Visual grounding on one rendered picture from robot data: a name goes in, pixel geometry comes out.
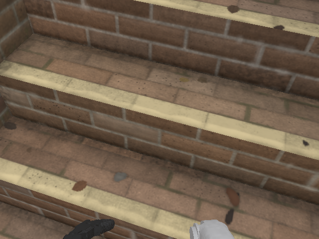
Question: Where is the right robot thigh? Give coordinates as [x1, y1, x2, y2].
[189, 219, 234, 239]

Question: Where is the robot left hand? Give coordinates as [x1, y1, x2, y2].
[63, 219, 115, 239]

